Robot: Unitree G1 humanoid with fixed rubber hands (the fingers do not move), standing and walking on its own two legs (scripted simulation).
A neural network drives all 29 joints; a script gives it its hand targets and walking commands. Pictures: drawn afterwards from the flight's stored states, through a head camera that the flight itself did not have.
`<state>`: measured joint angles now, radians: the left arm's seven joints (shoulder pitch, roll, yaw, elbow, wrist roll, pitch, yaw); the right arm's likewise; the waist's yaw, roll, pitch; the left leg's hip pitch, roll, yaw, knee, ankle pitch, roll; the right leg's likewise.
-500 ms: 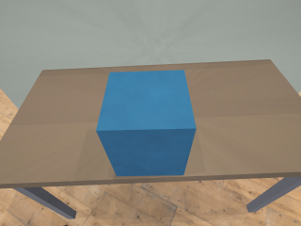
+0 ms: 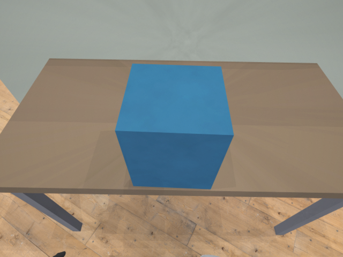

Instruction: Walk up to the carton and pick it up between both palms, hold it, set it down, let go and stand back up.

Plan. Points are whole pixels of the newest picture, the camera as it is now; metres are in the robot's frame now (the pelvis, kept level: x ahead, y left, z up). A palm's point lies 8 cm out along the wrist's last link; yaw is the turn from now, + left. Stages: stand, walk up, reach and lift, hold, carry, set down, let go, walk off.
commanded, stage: walk up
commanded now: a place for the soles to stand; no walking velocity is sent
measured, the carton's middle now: (174, 130) +0.40 +0.02 +0.05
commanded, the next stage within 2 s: reach and lift in 1.72 s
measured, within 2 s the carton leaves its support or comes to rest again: neither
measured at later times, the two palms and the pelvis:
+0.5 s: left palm out of the picture +0.06 +0.29 -0.12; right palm out of the picture +0.09 -0.29 -0.10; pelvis +0.01 +0.00 +0.01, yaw +3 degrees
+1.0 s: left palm out of the picture +0.07 +0.27 -0.11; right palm out of the picture +0.09 -0.30 -0.11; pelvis +0.02 -0.01 +0.01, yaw +1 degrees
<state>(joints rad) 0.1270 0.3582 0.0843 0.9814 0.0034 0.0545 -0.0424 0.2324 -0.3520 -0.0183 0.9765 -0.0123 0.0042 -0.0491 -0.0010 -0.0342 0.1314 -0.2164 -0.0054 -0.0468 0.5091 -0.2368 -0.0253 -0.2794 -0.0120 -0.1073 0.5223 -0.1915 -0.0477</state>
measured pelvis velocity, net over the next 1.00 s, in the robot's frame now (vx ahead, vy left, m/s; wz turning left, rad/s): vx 0.02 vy -0.01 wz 0.01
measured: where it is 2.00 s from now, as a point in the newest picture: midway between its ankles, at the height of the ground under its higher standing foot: outside the picture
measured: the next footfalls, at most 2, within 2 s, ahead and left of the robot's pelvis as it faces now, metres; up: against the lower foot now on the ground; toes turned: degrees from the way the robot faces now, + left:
none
